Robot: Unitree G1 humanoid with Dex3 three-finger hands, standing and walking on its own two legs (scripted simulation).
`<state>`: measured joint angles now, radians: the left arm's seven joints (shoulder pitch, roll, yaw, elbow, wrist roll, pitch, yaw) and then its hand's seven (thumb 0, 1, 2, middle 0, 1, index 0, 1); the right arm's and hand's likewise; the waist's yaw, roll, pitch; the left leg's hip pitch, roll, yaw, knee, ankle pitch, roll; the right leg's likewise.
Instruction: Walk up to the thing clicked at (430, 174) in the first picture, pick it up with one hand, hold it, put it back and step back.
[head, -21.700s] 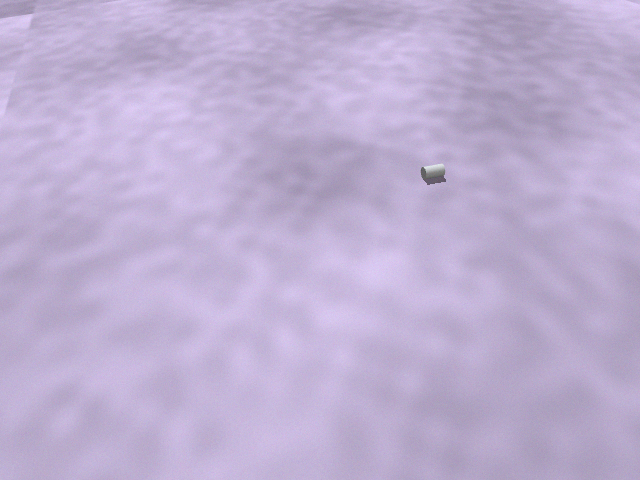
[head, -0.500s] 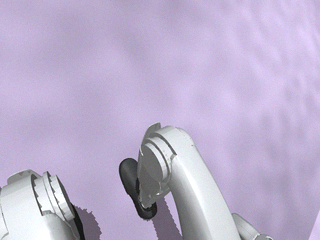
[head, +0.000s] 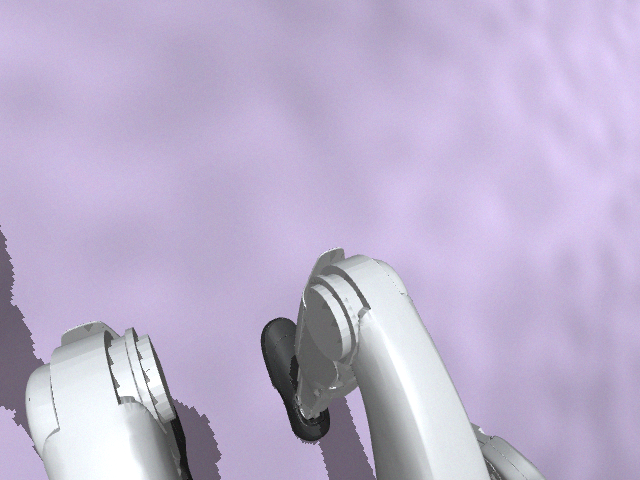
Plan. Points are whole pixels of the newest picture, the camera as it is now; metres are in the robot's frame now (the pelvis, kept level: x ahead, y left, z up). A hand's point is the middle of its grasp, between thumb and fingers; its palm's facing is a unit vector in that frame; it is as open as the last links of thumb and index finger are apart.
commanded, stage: settle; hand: left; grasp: from above
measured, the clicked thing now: out of the picture +0.47 +0.35 -0.27
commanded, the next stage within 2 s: lift in 0.48 s
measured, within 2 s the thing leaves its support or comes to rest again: neither
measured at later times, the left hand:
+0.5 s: hand out of the picture +0.45 +0.35 -0.14, palm faces -0.45 -0.10 -0.89, open 8.4 cm
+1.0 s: hand out of the picture +0.41 +0.34 -0.06, palm faces -0.47 -0.13 -0.87, open 8.4 cm
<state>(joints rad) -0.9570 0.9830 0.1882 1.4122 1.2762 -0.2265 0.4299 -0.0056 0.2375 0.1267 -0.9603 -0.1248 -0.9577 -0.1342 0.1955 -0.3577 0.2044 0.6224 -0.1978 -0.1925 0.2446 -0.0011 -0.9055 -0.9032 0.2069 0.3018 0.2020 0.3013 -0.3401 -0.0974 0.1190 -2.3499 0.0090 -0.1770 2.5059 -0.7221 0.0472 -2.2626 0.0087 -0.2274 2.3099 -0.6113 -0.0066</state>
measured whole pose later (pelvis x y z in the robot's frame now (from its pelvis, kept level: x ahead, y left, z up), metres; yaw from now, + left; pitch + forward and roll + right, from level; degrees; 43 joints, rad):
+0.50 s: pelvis +0.00 +0.00 +0.03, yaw +5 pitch +34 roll -10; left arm -0.98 0.83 0.08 1.36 1.23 -0.21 0.29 -0.01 0.24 0.12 -1.01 -0.02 -0.99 -0.06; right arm 0.16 -0.31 0.12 0.64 -0.13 -0.09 0.19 0.00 -0.90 -0.90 0.21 0.30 0.20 0.30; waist -0.28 0.00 -0.01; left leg -2.30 0.00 -0.10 2.38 -0.69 0.05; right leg -2.24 -0.01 -0.16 2.24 -0.61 -0.01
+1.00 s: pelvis -0.01 +0.00 +0.08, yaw +7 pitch +36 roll -8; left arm -0.80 0.72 0.05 1.12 1.13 -0.16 0.16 -0.01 0.27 0.09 -1.01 0.00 -1.00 -0.03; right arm 0.23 -0.29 0.03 0.66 -0.05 -0.01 0.12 0.00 -0.90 -0.91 0.21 0.30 0.20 0.30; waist -0.23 0.03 -0.12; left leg -2.16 -0.01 -0.05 2.19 -0.67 0.05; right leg -2.12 -0.01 -0.10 2.09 -0.61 0.00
